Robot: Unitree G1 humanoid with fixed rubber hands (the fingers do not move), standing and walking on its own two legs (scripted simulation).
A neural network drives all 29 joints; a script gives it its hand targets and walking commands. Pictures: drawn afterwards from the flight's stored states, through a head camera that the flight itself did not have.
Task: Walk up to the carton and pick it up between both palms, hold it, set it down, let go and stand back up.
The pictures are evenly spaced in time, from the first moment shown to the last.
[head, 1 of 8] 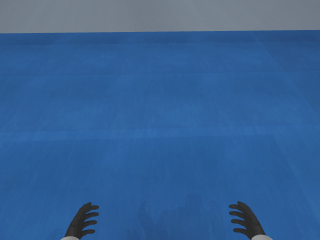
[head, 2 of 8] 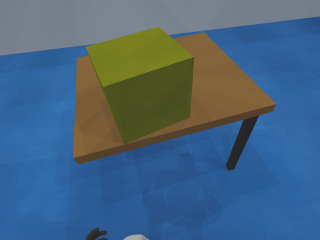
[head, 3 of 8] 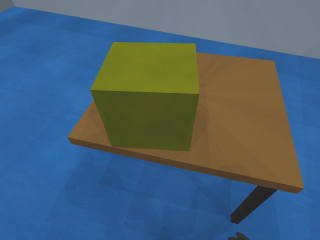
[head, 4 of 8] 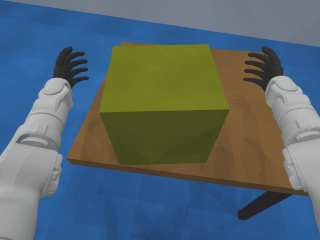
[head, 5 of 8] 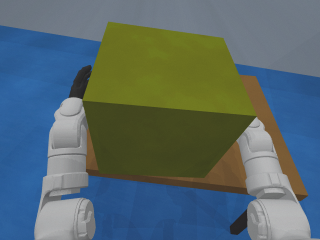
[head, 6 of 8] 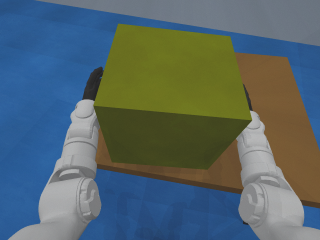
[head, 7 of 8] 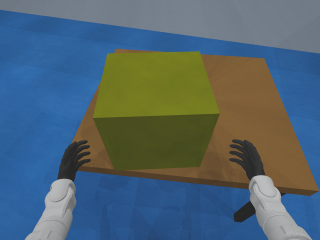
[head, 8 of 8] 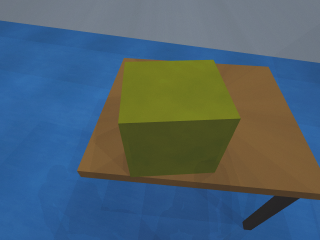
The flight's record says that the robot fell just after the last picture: no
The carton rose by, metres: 0.23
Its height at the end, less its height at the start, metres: +0.00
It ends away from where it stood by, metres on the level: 0.01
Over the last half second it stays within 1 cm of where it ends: yes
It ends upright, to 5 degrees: yes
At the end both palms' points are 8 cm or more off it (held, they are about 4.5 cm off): yes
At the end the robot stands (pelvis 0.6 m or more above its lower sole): yes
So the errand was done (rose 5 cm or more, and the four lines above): yes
